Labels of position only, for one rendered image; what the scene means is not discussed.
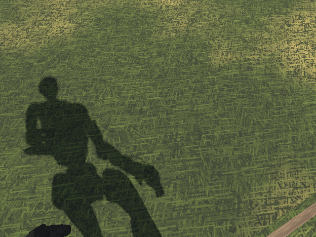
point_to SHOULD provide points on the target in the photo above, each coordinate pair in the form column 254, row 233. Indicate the robot left hand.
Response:
column 50, row 231

